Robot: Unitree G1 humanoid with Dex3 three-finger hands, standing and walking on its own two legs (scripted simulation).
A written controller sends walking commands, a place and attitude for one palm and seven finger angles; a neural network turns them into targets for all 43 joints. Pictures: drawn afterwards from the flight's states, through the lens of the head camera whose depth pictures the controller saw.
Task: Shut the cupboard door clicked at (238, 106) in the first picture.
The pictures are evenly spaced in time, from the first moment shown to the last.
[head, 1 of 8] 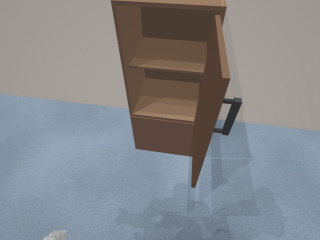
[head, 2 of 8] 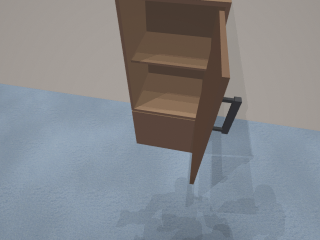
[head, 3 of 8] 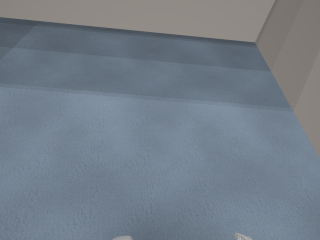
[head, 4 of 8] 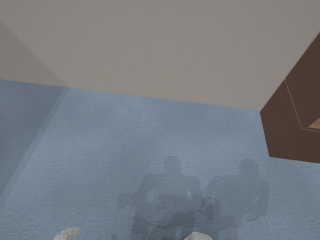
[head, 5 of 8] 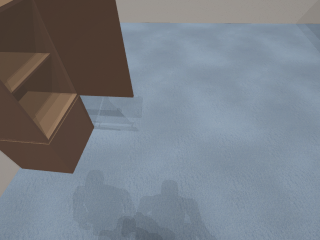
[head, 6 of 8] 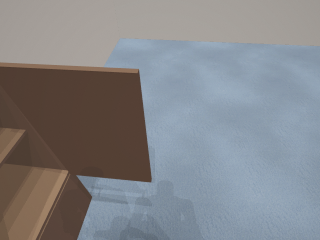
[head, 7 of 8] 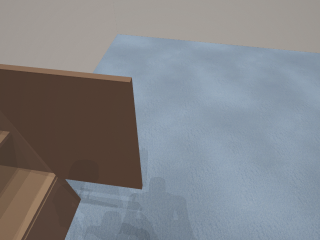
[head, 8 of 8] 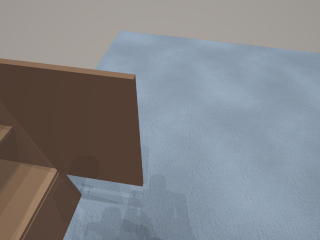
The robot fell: no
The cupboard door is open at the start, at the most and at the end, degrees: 91 91 91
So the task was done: no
